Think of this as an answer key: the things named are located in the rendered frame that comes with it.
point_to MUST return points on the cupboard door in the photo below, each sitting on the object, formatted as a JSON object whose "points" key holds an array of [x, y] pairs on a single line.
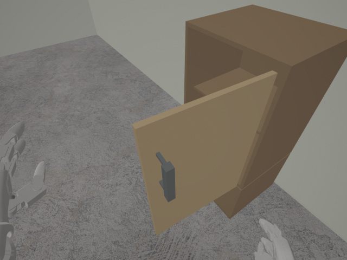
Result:
{"points": [[207, 141]]}

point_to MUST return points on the handle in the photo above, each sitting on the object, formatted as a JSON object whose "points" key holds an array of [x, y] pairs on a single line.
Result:
{"points": [[168, 176]]}

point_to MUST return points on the left robot hand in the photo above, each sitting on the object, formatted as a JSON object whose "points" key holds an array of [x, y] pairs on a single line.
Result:
{"points": [[10, 150]]}

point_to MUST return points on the right robot hand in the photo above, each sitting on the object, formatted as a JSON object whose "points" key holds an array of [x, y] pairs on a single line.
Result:
{"points": [[278, 249]]}

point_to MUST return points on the left robot forearm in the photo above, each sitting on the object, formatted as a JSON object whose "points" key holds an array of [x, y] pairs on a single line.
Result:
{"points": [[7, 247]]}

